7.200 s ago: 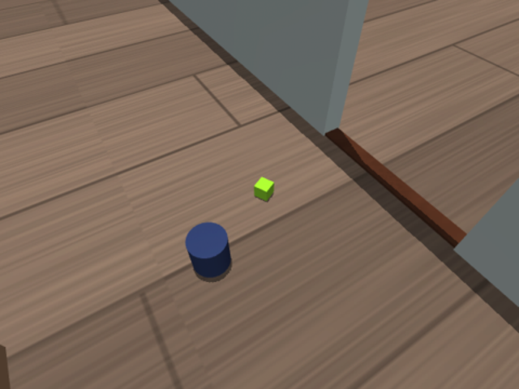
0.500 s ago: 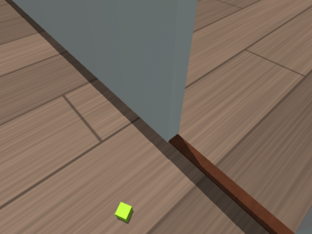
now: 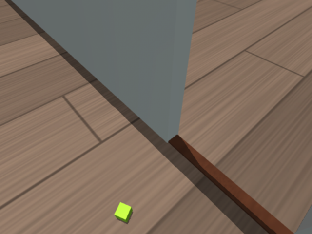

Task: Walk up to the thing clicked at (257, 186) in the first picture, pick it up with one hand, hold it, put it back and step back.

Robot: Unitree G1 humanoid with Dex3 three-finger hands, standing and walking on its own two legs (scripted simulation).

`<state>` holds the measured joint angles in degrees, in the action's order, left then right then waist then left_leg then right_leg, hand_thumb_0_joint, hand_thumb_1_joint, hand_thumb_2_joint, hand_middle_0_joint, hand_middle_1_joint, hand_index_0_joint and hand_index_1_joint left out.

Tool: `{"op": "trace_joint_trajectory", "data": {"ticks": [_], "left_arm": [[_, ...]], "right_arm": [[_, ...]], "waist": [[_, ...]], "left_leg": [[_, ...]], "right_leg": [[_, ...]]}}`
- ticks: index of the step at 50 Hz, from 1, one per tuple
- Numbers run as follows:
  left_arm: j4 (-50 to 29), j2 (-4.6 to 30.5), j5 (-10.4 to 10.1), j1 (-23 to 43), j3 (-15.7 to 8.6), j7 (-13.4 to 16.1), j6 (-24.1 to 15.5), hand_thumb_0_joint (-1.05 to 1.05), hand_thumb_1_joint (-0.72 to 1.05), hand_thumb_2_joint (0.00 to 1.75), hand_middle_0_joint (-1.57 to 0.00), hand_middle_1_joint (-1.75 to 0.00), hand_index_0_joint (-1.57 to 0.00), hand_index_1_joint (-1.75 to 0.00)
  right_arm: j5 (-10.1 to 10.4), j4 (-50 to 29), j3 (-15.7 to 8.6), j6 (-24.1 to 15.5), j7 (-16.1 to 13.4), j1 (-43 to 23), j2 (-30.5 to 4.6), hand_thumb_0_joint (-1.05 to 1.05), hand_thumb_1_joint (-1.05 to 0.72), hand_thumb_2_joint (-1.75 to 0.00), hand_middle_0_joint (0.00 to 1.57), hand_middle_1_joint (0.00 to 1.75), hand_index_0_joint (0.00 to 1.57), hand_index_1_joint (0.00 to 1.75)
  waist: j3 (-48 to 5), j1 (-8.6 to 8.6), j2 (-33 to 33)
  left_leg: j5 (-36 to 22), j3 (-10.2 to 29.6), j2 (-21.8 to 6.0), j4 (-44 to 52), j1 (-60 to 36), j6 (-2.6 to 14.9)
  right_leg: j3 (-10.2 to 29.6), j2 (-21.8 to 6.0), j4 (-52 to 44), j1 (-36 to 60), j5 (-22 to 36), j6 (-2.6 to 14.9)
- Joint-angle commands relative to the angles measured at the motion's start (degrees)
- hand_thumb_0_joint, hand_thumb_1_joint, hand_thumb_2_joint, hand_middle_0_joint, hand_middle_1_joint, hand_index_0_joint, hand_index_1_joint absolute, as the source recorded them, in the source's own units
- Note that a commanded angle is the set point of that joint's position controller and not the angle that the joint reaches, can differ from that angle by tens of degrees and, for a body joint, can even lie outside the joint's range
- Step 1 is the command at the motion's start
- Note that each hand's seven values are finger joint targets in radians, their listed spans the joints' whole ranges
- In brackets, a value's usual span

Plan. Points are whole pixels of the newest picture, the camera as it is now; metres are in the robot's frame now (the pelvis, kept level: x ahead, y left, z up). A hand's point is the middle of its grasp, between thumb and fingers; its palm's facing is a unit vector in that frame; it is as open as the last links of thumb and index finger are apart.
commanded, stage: walk up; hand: left
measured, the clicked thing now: (123, 212) +0.36 +0.22 -0.75
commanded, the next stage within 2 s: stand in 1.92 s
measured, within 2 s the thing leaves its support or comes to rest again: neither
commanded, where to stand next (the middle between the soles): -0.03 -0.01 m, yaw -1 degrees
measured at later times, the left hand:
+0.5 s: hand out of the picture +0.04 +0.27 -0.18, palm faces -0.03 -0.94 -0.35, open 7.4 cm
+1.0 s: hand out of the picture +0.01 +0.25 -0.15, palm faces -0.01 -0.94 -0.35, open 7.4 cm
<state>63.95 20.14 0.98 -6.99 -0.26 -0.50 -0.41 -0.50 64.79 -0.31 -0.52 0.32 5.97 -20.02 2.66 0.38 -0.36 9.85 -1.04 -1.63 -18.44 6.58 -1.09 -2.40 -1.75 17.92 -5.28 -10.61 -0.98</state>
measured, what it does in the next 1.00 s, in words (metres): steps on the spot: right foot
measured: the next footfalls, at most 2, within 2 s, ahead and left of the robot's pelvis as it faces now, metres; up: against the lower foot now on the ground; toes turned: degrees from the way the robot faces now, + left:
right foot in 0.74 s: -0.04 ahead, -0.12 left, +0.00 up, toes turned +0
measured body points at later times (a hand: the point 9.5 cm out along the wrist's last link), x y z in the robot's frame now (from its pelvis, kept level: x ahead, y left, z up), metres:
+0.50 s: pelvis -0.06 +0.01 -0.02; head -0.01 +0.02 +0.42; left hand +0.04 +0.32 -0.15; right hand +0.02 -0.31 -0.14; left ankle -0.06 +0.12 -0.75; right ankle -0.01 -0.13 -0.75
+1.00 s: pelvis -0.07 +0.00 +0.00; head -0.06 -0.01 +0.45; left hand +0.01 +0.30 -0.13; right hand +0.03 -0.30 -0.13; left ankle -0.06 +0.12 -0.75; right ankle -0.08 -0.12 -0.75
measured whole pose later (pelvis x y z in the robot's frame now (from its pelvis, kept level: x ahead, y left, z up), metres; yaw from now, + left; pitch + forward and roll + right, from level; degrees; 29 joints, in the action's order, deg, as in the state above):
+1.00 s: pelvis -0.07 +0.00 +0.00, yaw -1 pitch -3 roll +0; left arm 62.6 19.5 0.9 -6.9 -1.3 -0.9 0.2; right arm -1.0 60.3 -1.1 -1.2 0.2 6.2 -19.9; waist 3.3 0.8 -1.0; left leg 11.9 -1.0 -0.8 -21.7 6.8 -0.5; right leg 2.1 0.8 21.9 -5.6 -13.4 0.3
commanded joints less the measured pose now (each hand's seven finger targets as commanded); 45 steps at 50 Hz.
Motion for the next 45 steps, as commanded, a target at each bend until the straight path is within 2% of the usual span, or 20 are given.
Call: {"op": "trace_joint_trajectory", "data": {"ticks": [1,4,12,16,19,21,23,24,25,26,27,30,32,34,36,38,39,40,42,45], "left_arm": [[-4.56,13.66,-1.14,1.32,-3.72,1.20,-0.26,0.00,0.90,0.90,-0.20,-0.30,-0.20,-0.30],[-5.91,13.53,-0.88,1.47,-3.97,1.14,0.37,0.00,0.90,0.90,-0.20,-0.30,-0.20,-0.30],[-7.91,13.84,-0.11,1.07,-4.78,0.57,1.43,0.00,0.90,0.90,-0.20,-0.30,-0.20,-0.30],[-10.09,17.24,0.56,4.65,-6.15,0.48,1.22,0.00,0.90,0.90,-0.20,-0.30,-0.20,-0.30],[-12.81,16.69,1.57,6.86,-6.35,0.71,1.31,0.00,0.90,0.90,-0.20,-0.30,-0.20,-0.30],[-13.42,15.92,1.76,7.05,-6.17,0.81,1.24,0.00,0.90,0.90,-0.20,-0.30,-0.20,-0.30],[-13.31,13.89,0.66,6.81,-5.27,0.69,1.44,0.00,0.90,0.90,-0.20,-0.30,-0.20,-0.30],[-13.13,11.05,-0.13,5.06,-4.15,0.57,1.79,0.00,0.90,0.90,-0.20,-0.30,-0.20,-0.30],[-13.24,7.48,-1.03,2.43,-3.18,0.47,2.14,0.00,0.90,0.90,-0.20,-0.30,-0.20,-0.30],[-11.68,9.27,-0.99,-0.11,-3.63,0.73,2.92,0.00,0.90,0.90,-0.20,-0.30,-0.20,-0.30],[-10.53,12.41,-0.72,0.73,-4.60,0.95,2.93,0.00,0.90,0.90,-0.20,-0.30,-0.20,-0.30],[-9.65,11.41,-1.47,1.95,-4.42,0.54,2.44,0.00,0.90,0.90,-0.20,-0.30,-0.20,-0.30],[-9.38,11.54,-0.93,1.71,-4.27,0.56,1.62,0.00,0.90,0.90,-0.20,-0.30,-0.20,-0.30],[-8.90,10.55,-0.55,1.90,-4.02,0.70,1.38,0.00,0.90,0.90,-0.20,-0.30,-0.20,-0.30],[-7.34,9.64,-0.13,0.16,-3.68,0.99,0.94,0.00,0.90,0.90,-0.20,-0.30,-0.20,-0.30],[-6.35,12.76,0.44,-0.47,-4.29,1.41,-0.21,0.00,0.90,0.90,-0.20,-0.30,-0.20,-0.30],[-7.28,14.05,0.10,2.75,-4.13,1.04,-0.27,0.00,0.90,0.90,-0.20,-0.30,-0.20,-0.30],[-8.00,13.63,0.00,4.62,-3.98,0.70,-0.31,0.00,0.90,0.90,-0.20,-0.30,-0.20,-0.30],[-7.09,11.67,-0.47,4.32,-3.20,0.42,-0.24,0.00,0.90,0.90,-0.20,-0.30,-0.20,-0.30],[-5.55,11.89,-0.35,3.27,-3.34,0.45,-0.72,0.00,0.90,0.90,-0.20,-0.30,-0.20,-0.30]], "right_arm": [[1.12,-4.76,-3.34,-0.18,-0.65,-0.81,-13.90,0.00,-0.90,-0.90,0.20,0.30,0.20,0.30],[0.98,-6.41,-4.16,0.42,-0.71,-1.50,-14.23,0.00,-0.90,-0.90,0.20,0.30,0.20,0.30],[0.30,-9.29,-5.19,1.69,-0.37,-2.52,-14.54,0.00,-0.90,-0.90,0.20,0.30,0.20,0.30],[0.04,-9.28,-5.17,2.16,0.26,0.65,-12.23,0.00,-0.90,-0.90,0.20,0.30,0.20,0.30],[0.12,-10.27,-5.91,2.74,0.39,3.67,-12.58,0.00,-0.90,-0.90,0.20,0.30,0.20,0.30],[0.31,-10.75,-5.86,2.19,0.23,5.78,-12.25,0.00,-0.90,-0.90,0.20,0.30,0.20,0.30],[-0.29,-9.21,-5.39,0.62,-0.13,8.99,-11.34,0.00,-0.90,-0.90,0.20,0.30,0.20,0.30],[-1.38,-9.17,-5.32,-0.06,-0.47,7.44,-11.82,0.00,-0.90,-0.90,0.20,0.30,0.20,0.30],[-2.73,-10.56,-5.74,-0.91,-0.77,3.97,-15.07,0.00,-0.90,-0.90,0.20,0.30,0.20,0.30],[-2.17,-12.21,-6.04,-1.27,-0.87,-0.29,-18.22,0.00,-0.90,-0.90,0.20,0.30,0.20,0.30],[-1.83,-12.31,-6.28,-1.43,-0.85,-0.64,-19.28,0.00,-0.90,-0.90,0.20,0.30,0.20,0.30],[-1.55,-12.34,-4.70,-2.29,-1.27,-1.75,-14.55,0.00,-0.90,-0.90,0.20,0.30,0.20,0.30],[-0.96,-11.74,-4.78,-2.17,-1.34,0.34,-14.76,0.00,-0.90,-0.90,0.20,0.30,0.20,0.30],[-0.95,-11.60,-4.87,-1.60,-1.44,1.80,-14.63,0.00,-0.90,-0.90,0.20,0.30,0.20,0.30],[-0.54,-11.64,-4.86,-1.11,-1.37,1.22,-14.77,0.00,-0.90,-0.90,0.20,0.30,0.20,0.30],[0.48,-12.14,-4.11,-0.85,-1.19,0.87,-12.19,0.00,-0.90,-0.90,0.20,0.30,0.20,0.30],[0.62,-12.00,-3.91,-0.80,-1.19,0.88,-11.27,0.00,-0.90,-0.90,0.20,0.30,0.20,0.30],[0.05,-10.91,-3.87,-0.93,-1.22,1.77,-11.02,0.00,-0.90,-0.90,0.20,0.30,0.20,0.30],[-0.54,-10.19,-4.06,-1.51,-0.94,-1.04,-12.62,0.00,-0.90,-0.90,0.20,0.30,0.20,0.30],[-0.36,-9.03,-3.48,-1.79,-0.79,-0.90,-11.93,0.00,-0.90,-0.90,0.20,0.30,0.20,0.30]], "waist": [[-3.92,-0.36,0.00],[-6.67,-0.46,-0.20],[-3.82,-0.33,0.19],[-2.08,-0.97,10.34],[-1.32,-1.09,11.50],[-2.93,-1.80,11.56],[-6.55,-3.17,7.16],[-6.38,-1.99,1.03],[-5.50,1.01,-8.83],[-5.32,1.67,-8.93],[-3.82,0.31,-9.52],[-2.40,0.97,-9.36],[-4.75,0.11,-9.95],[-4.84,-0.92,-9.30],[-4.15,0.31,-7.22],[-7.25,0.09,0.03],[-6.93,-1.36,2.88],[-6.39,-1.83,4.34],[-4.34,-0.67,1.86],[-3.47,-0.61,4.65]], "left_leg": [[-20.28,4.67,-6.72,-1.75,-0.14,2.93],[-18.76,4.61,-6.65,-3.46,-0.48,3.65],[1.33,6.64,-5.85,-3.96,7.24,5.41],[13.82,0.00,2.08,-19.78,5.02,2.35],[20.86,3.00,2.45,-33.38,7.83,2.42],[19.41,3.77,0.37,-27.73,8.30,2.30],[8.11,2.49,-0.17,-5.79,4.03,2.08],[1.22,8.42,-3.75,3.55,1.56,2.48],[-9.92,21.82,-12.92,6.11,-0.03,4.36],[-4.91,24.18,-16.72,4.28,3.09,9.81],[-2.38,24.78,-17.61,3.42,9.44,12.86],[-17.12,13.36,-11.61,-0.62,1.17,9.73],[-24.30,11.96,-11.41,-4.40,-4.26,9.36],[-24.56,11.47,-11.11,-5.29,-4.95,8.89],[-21.84,9.90,-10.27,-6.28,-1.63,7.10],[-11.86,6.57,-5.72,-7.46,4.83,3.47],[1.15,3.91,-2.41,-5.01,3.12,2.44],[4.54,4.08,-2.70,-2.74,-0.28,2.15],[0.55,5.40,-4.26,-0.76,-2.13,2.92],[-3.29,4.71,-4.73,-1.19,-3.46,3.33]], "right_leg": [[3.43,-5.76,2.60,-0.38,18.15,2.33],[3.14,-5.34,4.59,-1.06,15.58,2.68],[5.82,-5.82,5.41,-5.37,0.06,4.75],[14.78,-14.90,-2.83,-13.20,-3.13,11.14],[15.52,-17.07,-2.41,-15.92,-1.82,14.51],[12.55,-15.12,1.92,-12.61,3.33,12.62],[8.49,-11.66,11.22,-7.27,6.94,8.17],[6.21,-7.84,16.48,-8.06,5.47,5.54],[4.62,-0.60,21.20,-13.16,-6.00,2.70],[7.60,1.62,23.46,-12.86,-19.43,1.92],[9.53,0.46,28.10,-8.77,-22.30,1.72],[10.00,1.95,26.51,-12.81,-16.20,2.27],[6.66,1.34,20.24,-11.67,-15.16,1.71],[4.31,2.00,13.92,-8.93,-14.19,1.87],[3.95,1.22,1.83,-2.49,-3.58,2.62],[11.40,-4.54,0.96,6.97,11.82,4.61],[13.39,-7.06,1.83,2.61,8.15,6.01],[13.75,-7.87,1.93,-1.06,4.30,6.10],[10.70,-5.03,1.24,-3.80,2.75,3.97],[10.62,-4.69,-1.03,-4.16,5.22,3.70]]}}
